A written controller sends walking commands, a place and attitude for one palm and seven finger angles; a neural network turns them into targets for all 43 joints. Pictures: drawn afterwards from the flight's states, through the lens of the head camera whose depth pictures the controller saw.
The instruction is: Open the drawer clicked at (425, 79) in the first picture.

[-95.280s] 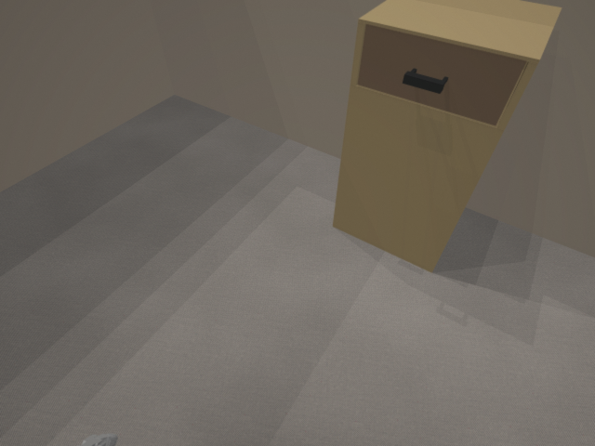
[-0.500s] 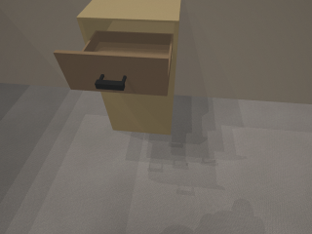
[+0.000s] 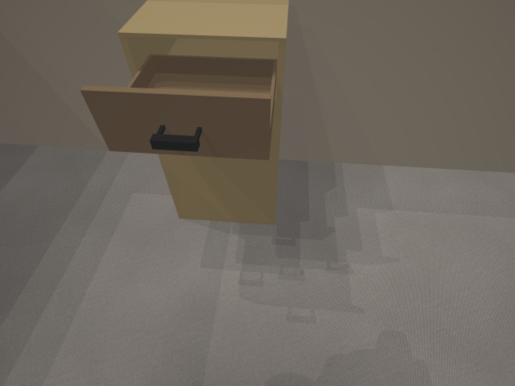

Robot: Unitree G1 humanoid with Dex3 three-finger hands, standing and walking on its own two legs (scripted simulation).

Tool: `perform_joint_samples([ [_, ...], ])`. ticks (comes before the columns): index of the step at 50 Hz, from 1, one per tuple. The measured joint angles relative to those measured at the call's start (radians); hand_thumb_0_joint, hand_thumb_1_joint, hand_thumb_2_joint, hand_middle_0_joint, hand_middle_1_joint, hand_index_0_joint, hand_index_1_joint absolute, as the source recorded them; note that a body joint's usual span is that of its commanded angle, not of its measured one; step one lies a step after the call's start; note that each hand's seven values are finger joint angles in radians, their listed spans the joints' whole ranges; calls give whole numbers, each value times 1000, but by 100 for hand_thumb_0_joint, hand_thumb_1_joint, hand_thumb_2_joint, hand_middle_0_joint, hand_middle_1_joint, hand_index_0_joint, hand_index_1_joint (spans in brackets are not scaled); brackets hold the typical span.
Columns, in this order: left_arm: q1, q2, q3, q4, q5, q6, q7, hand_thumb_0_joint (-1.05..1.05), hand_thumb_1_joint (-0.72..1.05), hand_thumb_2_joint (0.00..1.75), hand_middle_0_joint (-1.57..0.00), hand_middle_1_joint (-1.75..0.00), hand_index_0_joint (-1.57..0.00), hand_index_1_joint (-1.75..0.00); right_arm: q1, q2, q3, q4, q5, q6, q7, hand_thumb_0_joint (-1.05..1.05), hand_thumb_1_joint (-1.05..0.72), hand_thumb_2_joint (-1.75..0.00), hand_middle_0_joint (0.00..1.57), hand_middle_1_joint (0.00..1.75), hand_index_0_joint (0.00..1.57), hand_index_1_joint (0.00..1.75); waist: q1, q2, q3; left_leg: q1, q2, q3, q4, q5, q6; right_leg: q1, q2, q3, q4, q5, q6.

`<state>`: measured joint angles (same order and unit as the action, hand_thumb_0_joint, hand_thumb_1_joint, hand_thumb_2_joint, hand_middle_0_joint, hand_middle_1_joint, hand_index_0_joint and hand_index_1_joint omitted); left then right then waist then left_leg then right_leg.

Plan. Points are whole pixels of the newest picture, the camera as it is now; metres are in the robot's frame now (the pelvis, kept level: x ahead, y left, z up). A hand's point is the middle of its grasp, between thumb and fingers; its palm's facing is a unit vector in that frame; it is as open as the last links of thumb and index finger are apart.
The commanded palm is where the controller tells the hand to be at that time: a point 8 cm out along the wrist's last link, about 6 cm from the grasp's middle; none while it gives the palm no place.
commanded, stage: look to check the result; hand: left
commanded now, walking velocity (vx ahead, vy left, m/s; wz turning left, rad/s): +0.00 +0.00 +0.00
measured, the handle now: (177, 136) +0.63 +0.22 +0.01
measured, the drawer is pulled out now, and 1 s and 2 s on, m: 0.29 0.29 0.29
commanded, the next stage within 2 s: stand and wait in 0.54 s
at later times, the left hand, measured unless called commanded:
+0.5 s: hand out of the picture +0.00 +0.17 -0.17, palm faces +0.03 -0.98 -0.19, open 7.3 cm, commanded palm none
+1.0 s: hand out of the picture +0.02 +0.17 -0.17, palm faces +0.02 -0.98 -0.21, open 7.3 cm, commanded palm none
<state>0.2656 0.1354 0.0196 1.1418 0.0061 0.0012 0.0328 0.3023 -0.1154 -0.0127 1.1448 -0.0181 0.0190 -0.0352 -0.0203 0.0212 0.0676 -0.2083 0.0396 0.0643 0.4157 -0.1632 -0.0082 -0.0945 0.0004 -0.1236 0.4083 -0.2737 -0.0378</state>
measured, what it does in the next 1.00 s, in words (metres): stands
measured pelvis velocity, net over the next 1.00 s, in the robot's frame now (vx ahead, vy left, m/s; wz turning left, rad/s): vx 0.01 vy -0.01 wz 0.00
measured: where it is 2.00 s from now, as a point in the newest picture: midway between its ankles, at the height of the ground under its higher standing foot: outside the picture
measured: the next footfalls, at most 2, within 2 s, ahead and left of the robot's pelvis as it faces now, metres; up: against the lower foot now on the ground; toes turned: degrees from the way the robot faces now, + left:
none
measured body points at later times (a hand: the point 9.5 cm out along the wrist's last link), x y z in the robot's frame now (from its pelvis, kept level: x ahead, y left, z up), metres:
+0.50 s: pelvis +0.00 +0.00 +0.00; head +0.02 -0.01 +0.45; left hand +0.00 +0.22 -0.16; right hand +0.00 -0.22 -0.17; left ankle +0.04 +0.12 -0.74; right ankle -0.03 -0.09 -0.74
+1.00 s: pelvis +0.01 -0.01 +0.00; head +0.02 -0.02 +0.45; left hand +0.02 +0.22 -0.15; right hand +0.00 -0.22 -0.17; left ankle +0.04 +0.12 -0.74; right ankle -0.03 -0.09 -0.74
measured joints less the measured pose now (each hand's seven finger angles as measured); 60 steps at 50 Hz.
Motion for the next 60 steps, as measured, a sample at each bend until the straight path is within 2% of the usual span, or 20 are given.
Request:
perform_joint_samples([
  [18,10,-8,-3,12,2,-2,0,0,91,90,-20,-30,-20,-30,-39,-14,-2,-8,1,-1,-2,1,-91,-90,20,30,20,30,8,-2,12,2,2,0,-6,2,-2,3,2,0,-8,3,-1],
  [60,-22,16,-4,4,1,-6,-3,0,91,90,-20,-30,-20,-30,-58,-33,-1,-2,2,-1,1,0,-91,-90,20,30,20,30,3,-2,13,20,10,1,-27,3,-12,22,13,3,-37,9,-8],
])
